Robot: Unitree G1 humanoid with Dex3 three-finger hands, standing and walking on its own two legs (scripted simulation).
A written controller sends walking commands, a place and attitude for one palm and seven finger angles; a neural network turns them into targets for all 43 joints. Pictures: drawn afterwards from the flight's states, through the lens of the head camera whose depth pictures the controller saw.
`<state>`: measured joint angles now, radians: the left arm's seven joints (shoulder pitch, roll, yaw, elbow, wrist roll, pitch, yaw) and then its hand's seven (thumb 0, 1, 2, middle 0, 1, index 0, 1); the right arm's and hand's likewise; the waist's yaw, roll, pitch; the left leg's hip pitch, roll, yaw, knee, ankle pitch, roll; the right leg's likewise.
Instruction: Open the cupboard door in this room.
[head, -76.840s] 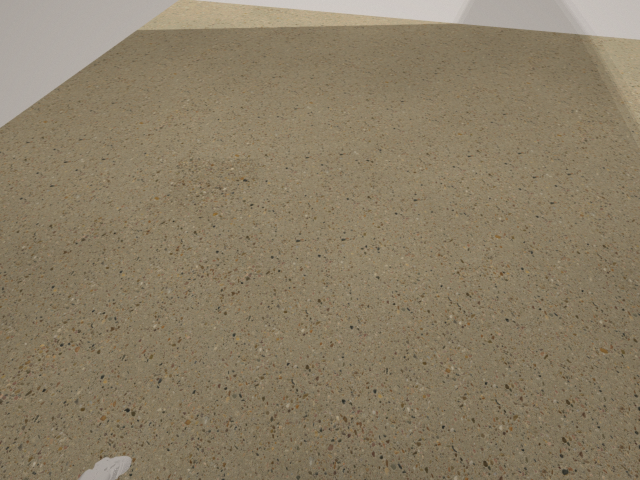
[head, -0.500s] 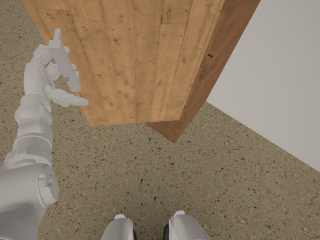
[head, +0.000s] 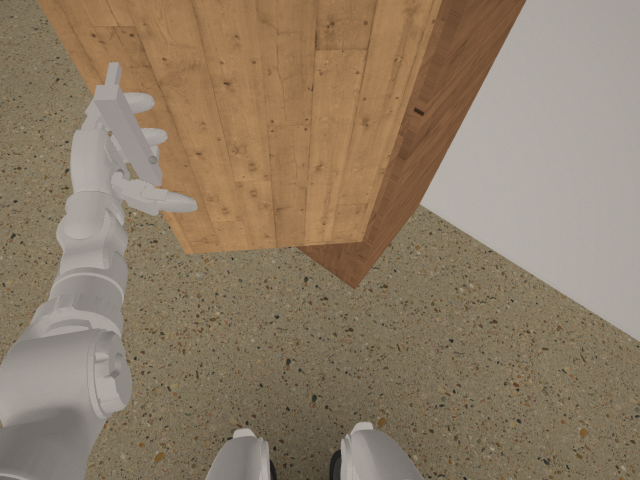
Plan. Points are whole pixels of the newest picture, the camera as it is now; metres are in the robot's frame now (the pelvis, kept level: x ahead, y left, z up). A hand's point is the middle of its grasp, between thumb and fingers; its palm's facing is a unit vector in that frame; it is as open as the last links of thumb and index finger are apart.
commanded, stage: slide the fingers in behind the handle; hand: left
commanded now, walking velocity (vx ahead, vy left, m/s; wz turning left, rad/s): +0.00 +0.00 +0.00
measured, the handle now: (135, 129) +0.54 +0.21 +0.06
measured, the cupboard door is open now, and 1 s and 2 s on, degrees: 43 44 76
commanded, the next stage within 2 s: close the thumb around the handle in 0.30 s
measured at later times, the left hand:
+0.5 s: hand (152, 159) +0.49 +0.18 +0.06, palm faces +0.05 -1.00 -0.01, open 13.9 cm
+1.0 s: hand (150, 160) +0.49 +0.18 +0.06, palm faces +0.04 -1.00 -0.01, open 6.1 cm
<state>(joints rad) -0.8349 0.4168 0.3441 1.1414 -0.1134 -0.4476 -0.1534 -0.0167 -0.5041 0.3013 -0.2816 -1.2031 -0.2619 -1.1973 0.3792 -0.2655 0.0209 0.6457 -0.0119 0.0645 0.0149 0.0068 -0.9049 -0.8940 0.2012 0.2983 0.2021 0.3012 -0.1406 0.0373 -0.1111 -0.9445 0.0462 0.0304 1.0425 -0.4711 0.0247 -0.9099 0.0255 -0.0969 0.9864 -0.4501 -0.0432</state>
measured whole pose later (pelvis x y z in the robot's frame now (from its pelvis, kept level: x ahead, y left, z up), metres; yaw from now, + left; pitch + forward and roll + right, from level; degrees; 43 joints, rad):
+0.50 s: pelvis +0.00 +0.00 +0.00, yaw +0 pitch +22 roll -2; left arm -0.83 0.41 0.33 1.13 -0.12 -0.45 -0.17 -0.02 -0.47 0.31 -0.29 -1.21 -0.28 -1.20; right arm 0.36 -0.27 0.02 0.64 -0.01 0.05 0.01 0.01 -0.91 -0.89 0.20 0.30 0.20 0.30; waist -0.14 0.04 -0.12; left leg -0.95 0.04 0.03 1.05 -0.47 0.03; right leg -0.91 0.02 -0.10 0.99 -0.45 -0.04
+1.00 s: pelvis +0.00 +0.01 +0.00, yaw +0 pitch +21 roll -3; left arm -0.82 0.40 0.33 1.13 -0.12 -0.46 -0.16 0.00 0.67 0.80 -0.36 -1.33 -0.36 -1.32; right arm 0.37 -0.26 0.02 0.65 -0.01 0.06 0.01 0.01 -0.90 -0.89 0.20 0.30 0.20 0.30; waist -0.14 0.04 -0.12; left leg -0.94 0.04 0.04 1.04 -0.48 0.04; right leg -0.90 0.02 -0.09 0.98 -0.45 -0.03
